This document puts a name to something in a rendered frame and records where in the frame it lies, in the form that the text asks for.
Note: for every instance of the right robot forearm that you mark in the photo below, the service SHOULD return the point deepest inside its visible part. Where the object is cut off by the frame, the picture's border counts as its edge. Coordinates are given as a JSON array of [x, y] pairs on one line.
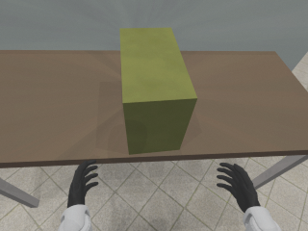
[[258, 218]]

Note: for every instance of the robot right hand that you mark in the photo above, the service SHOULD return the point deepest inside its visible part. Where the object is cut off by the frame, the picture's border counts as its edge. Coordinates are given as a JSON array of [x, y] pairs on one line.
[[241, 186]]

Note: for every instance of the carton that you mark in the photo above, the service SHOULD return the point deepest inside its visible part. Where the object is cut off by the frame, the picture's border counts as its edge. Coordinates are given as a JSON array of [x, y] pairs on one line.
[[158, 96]]

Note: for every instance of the robot left hand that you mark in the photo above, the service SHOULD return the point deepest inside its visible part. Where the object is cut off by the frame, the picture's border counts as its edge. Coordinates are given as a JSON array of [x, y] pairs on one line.
[[78, 188]]

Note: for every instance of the left robot forearm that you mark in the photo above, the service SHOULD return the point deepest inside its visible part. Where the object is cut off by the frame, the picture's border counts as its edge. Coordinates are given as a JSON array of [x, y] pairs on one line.
[[76, 218]]

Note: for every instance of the table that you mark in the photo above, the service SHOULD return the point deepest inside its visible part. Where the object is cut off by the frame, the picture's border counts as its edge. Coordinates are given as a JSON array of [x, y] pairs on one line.
[[64, 107]]

